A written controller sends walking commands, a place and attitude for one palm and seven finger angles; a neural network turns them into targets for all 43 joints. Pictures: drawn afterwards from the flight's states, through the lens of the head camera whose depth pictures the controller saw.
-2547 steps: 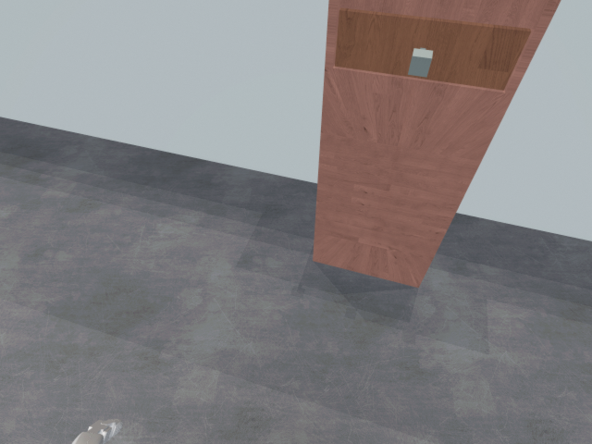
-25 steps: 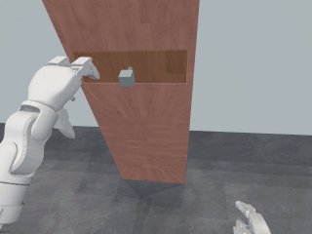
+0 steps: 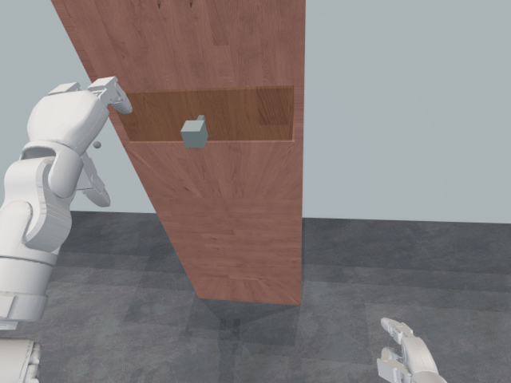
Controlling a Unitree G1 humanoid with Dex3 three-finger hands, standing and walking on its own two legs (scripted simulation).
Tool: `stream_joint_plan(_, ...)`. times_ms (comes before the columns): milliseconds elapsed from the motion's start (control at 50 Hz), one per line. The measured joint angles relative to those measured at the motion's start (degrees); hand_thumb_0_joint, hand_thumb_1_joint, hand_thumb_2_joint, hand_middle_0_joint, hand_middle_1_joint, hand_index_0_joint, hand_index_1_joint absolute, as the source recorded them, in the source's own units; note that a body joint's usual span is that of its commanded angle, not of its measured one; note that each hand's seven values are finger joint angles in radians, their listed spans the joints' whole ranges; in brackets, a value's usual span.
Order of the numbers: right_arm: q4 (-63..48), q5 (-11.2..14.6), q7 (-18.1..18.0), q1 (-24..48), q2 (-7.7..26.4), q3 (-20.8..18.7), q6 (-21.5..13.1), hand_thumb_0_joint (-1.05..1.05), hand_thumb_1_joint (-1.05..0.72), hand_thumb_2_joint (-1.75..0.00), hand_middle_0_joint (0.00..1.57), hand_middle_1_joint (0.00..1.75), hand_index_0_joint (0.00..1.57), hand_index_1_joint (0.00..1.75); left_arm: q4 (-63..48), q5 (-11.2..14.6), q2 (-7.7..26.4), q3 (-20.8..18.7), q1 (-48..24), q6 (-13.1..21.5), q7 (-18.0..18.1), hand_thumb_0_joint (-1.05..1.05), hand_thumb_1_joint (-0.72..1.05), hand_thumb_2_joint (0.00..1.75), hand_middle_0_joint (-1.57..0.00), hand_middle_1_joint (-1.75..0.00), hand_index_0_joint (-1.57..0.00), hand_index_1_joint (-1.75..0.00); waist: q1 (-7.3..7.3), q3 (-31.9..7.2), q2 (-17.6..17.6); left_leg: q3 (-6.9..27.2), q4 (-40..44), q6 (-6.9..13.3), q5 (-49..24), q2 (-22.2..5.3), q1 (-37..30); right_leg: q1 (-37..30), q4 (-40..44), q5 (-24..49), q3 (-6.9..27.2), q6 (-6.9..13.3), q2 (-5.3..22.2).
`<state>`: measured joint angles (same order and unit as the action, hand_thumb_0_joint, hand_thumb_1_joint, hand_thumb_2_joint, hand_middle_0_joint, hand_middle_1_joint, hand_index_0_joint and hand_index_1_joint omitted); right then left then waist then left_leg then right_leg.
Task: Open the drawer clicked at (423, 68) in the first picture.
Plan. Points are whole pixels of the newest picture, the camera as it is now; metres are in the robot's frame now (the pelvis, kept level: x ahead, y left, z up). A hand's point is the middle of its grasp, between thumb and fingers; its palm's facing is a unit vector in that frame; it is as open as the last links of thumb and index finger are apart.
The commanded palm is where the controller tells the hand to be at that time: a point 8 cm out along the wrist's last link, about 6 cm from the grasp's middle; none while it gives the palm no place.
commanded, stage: move the hooked fingers above the handle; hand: left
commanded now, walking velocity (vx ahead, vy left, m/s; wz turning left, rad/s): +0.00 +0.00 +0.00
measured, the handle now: (197, 128) +0.55 +0.20 +0.13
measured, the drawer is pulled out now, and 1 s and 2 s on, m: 0.00 0.00 0.00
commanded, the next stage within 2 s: none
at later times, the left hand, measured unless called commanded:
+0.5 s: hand (123, 128) +0.43 +0.27 +0.21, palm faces +0.14 -0.02 -0.99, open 13.8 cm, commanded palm +0.38 +0.24 +0.26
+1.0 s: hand (142, 128) +0.47 +0.27 +0.18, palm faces -0.08 +0.04 -1.00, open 13.9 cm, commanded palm +0.46 +0.22 +0.25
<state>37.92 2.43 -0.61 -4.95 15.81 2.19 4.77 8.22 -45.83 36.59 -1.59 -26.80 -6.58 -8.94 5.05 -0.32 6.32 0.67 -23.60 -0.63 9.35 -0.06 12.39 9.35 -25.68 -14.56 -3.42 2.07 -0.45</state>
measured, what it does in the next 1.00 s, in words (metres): stands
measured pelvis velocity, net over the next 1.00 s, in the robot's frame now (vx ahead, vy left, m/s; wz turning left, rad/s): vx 0.04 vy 0.02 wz -0.01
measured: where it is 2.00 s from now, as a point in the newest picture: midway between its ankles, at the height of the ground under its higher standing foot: outside the picture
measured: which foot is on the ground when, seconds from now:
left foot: down 0.00-1.00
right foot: down 0.00-1.00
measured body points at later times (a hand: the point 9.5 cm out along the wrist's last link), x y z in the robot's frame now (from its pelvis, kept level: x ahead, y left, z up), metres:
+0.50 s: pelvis +0.03 +0.02 +0.00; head +0.04 -0.03 +0.45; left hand +0.41 +0.27 +0.27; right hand +0.19 -0.22 -0.13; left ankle +0.04 +0.13 -0.74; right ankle -0.01 -0.09 -0.74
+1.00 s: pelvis +0.04 +0.02 +0.00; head +0.06 -0.02 +0.45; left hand +0.47 +0.26 +0.23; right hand +0.17 -0.23 -0.14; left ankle +0.04 +0.13 -0.74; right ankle -0.01 -0.09 -0.74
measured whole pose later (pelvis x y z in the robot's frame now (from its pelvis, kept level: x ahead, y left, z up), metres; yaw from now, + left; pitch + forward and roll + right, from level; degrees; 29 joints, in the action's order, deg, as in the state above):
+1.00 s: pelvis +0.04 +0.02 +0.00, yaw +0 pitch +5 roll +1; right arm 37.9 4.1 -0.9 -10.9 16.3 1.8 11.0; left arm 36.4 -52.8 33.9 11.9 -47.7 -18.4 -12.4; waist 0.7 -2.9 5.0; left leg -0.6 -24.0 1.0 11.7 1.3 17.6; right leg 14.7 -25.8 -16.4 -2.1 0.6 1.0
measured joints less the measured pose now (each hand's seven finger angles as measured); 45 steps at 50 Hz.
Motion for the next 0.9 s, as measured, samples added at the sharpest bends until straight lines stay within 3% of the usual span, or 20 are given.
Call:
stream_joint_plan(60, -0.8, 0.3, 0.2, -1.0, 1.2, -0.2, 1.0, 0.01, -0.91, -0.90, 0.20, 0.30, 0.20, 0.30, 2.2, -2.0, -0.1, 2.0, -1.0, -4.7, -3.0, 0.00, -0.49, 0.30, -0.32, -1.20, -0.32, -1.20, -0.32, -0.2, 0.4, 0.2, 0.2, 0.2, -0.1, 0.4, 0.7, 0.8, -0.2, -0.2, -0.2, -0.2, 0.3)
stream_joint_plan(120, -1.4, 0.3, -0.2, -1.8, 2.1, -0.5, 1.1, 0.01, -0.91, -0.90, 0.20, 0.30, 0.20, 0.29, 0.5, -2.6, -1.8, 6.2, 0.3, -4.6, -6.9, -0.01, -0.49, 0.31, -0.31, -1.20, -0.31, -1.20, -0.69, -0.1, 0.7, 0.3, 0.1, 0.6, 0.1, 0.9, 1.2, 1.2, -0.5, -0.6, -0.4, -0.5, 0.8)
stream_joint_plan(200, -1.4, -0.6, -1.1, -2.1, 1.8, -0.7, 0.0, 0.02, -0.91, -0.90, 0.20, 0.30, 0.20, 0.29, -4.8, -0.6, -3.8, 9.4, 3.6, 3.4, -8.8, -0.01, -0.49, 0.31, -0.32, -1.20, -0.32, -1.20, -1.61, 0.4, 0.1, -0.1, 0.0, 1.0, 0.7, 1.2, 0.9, 1.1, -0.7, -1.2, 0.1, -0.8, 1.2)
stream_joint_plan(260, -1.0, -0.9, -1.5, -2.5, 0.8, -1.0, -0.8, 0.01, -0.91, -0.90, 0.20, 0.30, 0.20, 0.29, -5.9, 0.9, -4.1, 8.8, 3.5, 9.7, -5.2, 0.00, -0.49, 0.31, -0.32, -1.20, -0.33, -1.20, -2.10, 0.2, -0.6, -0.6, -0.2, 1.0, 1.3, 1.1, 0.8, 1.0, -0.5, -1.4, 0.6, -0.9, 1.1)
stream_joint_plan(300, -0.5, -0.8, -1.1, -2.6, 0.2, -1.3, -0.7, 0.01, -0.91, -0.90, 0.20, 0.30, 0.20, 0.29, -4.4, 1.2, -3.9, 7.0, 1.4, 11.1, -1.2, 0.00, -0.49, 0.30, -0.33, -1.20, -0.33, -1.20, -2.14, 0.0, -1.0, -0.9, -0.4, 1.0, 1.6, 0.9, 1.0, 1.2, -0.3, -1.4, 0.9, -0.8, 0.9)
stream_joint_plan(340, 0.3, -0.5, -0.6, -2.6, -0.3, -1.3, -0.1, 0.01, -0.91, -0.90, 0.20, 0.30, 0.20, 0.29, -0.9, 0.9, -3.7, 4.9, -2.2, 9.6, 2.7, 0.00, -0.49, 0.30, -0.33, -1.20, -0.33, -1.20, -1.97, -0.3, -1.2, -1.1, -0.5, 0.9, 1.8, 0.7, 1.4, 1.6, -0.3, -1.3, 1.2, -0.8, 0.8)
stream_joint_plan(400, 0.9, -0.2, 0.4, -2.6, -0.4, -1.0, 1.7, 0.01, -0.91, -0.90, 0.20, 0.30, 0.20, 0.29, 5.4, -0.8, -2.7, 1.8, -7.1, 3.9, 5.0, 0.00, -0.49, 0.30, -0.32, -1.20, -0.33, -1.20, -1.81, -0.8, -1.2, -1.7, -0.3, 0.9, 1.8, 0.7, 2.2, 2.6, -0.1, -1.2, 1.7, -0.9, 0.7)
stream_joint_plan(460, 0.1, 0.4, 1.2, -3.3, 0.2, -0.9, 3.6, 0.01, -0.91, -0.90, 0.20, 0.30, 0.20, 0.29, 8.7, -3.2, -1.5, 2.1, -8.5, -4.2, 3.1, 0.00, -0.49, 0.31, -0.32, -1.20, -0.32, -1.20, -1.78, -1.6, -0.7, -2.0, 0.1, 1.2, 1.7, 0.9, 3.0, 3.6, -0.1, -1.1, 2.0, -1.2, 0.9)
stream_joint_plan(520, -1.1, 1.2, 1.5, -4.2, 1.1, -1.2, 4.7, 0.01, -0.91, -0.90, 0.20, 0.30, 0.20, 0.29, 8.3, -4.1, -2.8, 6.6, -7.6, -9.7, -1.4, -0.01, -0.49, 0.31, -0.31, -1.19, -0.31, -1.20, -1.64, -1.9, -0.1, -1.5, -0.1, 1.6, 1.8, 1.5, 3.4, 3.7, -0.2, -1.5, 1.5, -1.6, 1.6)
stream_joint_plan(560, -1.6, 1.3, 1.1, -4.2, 1.5, -1.2, 4.7, 0.01, -0.91, -0.90, 0.20, 0.30, 0.20, 0.29, 6.2, -4.0, -4.3, 10.1, -5.9, -9.9, -4.8, -0.01, -0.49, 0.31, -0.31, -1.19, -0.31, -1.20, -1.78, -1.8, -0.2, -1.2, -0.3, 2.0, 2.0, 2.0, 3.4, 3.6, -0.6, -1.9, 1.1, -1.8, 2.1)
stream_joint_plan(620, -2.0, 0.6, 0.1, -3.5, 1.2, -1.1, 3.3, 0.02, -0.91, -0.90, 0.20, 0.30, 0.20, 0.29, 1.3, -2.8, -6.3, 14.4, -3.4, -4.4, -7.4, -0.01, -0.49, 0.31, -0.32, -1.20, -0.32, -1.20, -2.23, -1.2, -0.9, -0.8, -0.8, 2.3, 2.4, 2.5, 3.2, 3.2, -1.2, -2.6, 0.7, -2.0, 2.5)
stream_joint_plan(700, -2.0, -0.4, -0.8, -2.4, -0.1, -1.3, 0.8, 0.01, -0.91, -0.90, 0.20, 0.30, 0.20, 0.29, -2.3, -1.3, -7.8, 16.3, -3.0, 5.5, -2.9, -0.01, -0.49, 0.31, -0.33, -1.20, -0.33, -1.20, -2.67, -1.3, -1.5, -1.2, -1.4, 2.2, 3.1, 2.3, 3.1, 3.0, -1.2, -2.8, 1.1, -2.0, 2.4)
stream_joint_plan(740, -1.2, -0.3, -0.9, -1.7, -0.7, -1.0, 0.3, 0.01, -0.91, -0.90, 0.20, 0.30, 0.20, 0.29, 0.7, -1.3, -8.2, 15.4, -6.3, 7.7, 1.6, 0.00, -0.49, 0.30, -0.33, -1.20, -0.33, -1.20, -2.80, -1.4, -1.6, -1.4, -1.8, 2.1, 3.3, 2.1, 3.3, 3.2, -1.2, -2.7, 1.3, -1.9, 2.1)
stream_joint_plan(820, 0.5, 0.1, -0.5, -0.5, -2.0, 0.2, 2.1, 0.01, -0.91, -0.90, 0.20, 0.30, 0.20, 0.29, 12.2, -2.2, -7.3, 10.6, -15.4, 4.7, 7.1, 0.00, -0.49, 0.30, -0.33, -1.20, -0.33, -1.20, -3.26, -1.5, -2.1, -2.0, -1.4, 1.6, 3.1, 1.4, 3.5, 3.7, -0.8, -2.2, 2.0, -1.7, 1.5)
stream_joint_plan(900, 0.9, 0.4, 0.1, -1.9, -1.9, 0.8, 4.7, 0.01, -0.91, -0.90, 0.20, 0.30, 0.20, 0.29, 23.9, -5.8, -4.1, 7.6, -21.1, -3.9, 6.3, 0.00, -0.49, 0.31, -0.32, -1.20, -0.32, -1.20, -3.83, -2.6, -2.0, -2.6, -0.3, 1.3, 2.4, 0.9, 4.4, 5.0, -0.1, -1.5, 2.6, -1.4, 1.0)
